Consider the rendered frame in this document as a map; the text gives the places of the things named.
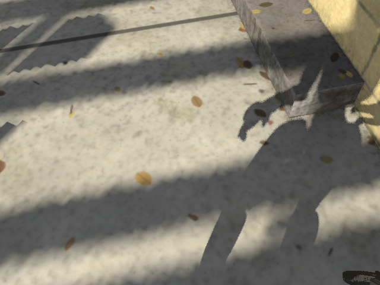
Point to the robot right hand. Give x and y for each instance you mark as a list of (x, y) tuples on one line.
[(361, 277)]

